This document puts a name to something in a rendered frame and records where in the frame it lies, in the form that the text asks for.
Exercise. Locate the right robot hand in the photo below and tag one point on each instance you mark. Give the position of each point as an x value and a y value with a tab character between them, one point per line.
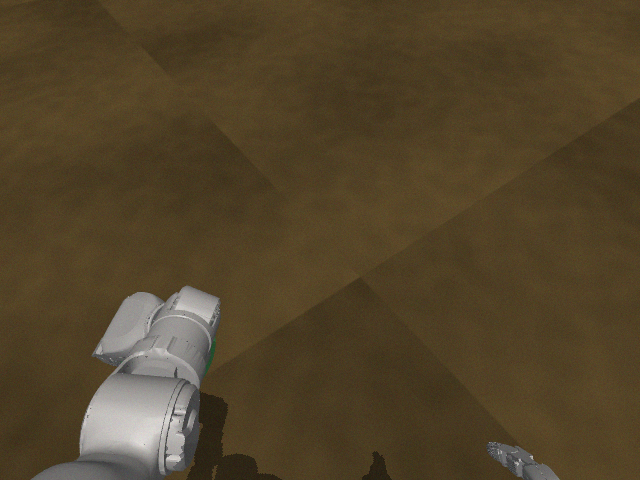
520	462

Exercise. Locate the can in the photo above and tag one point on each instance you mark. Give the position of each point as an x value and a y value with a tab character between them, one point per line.
211	357

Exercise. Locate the left robot hand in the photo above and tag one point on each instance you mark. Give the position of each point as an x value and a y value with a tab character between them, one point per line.
126	328

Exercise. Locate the left robot arm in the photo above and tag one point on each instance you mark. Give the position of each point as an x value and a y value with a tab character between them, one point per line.
142	422

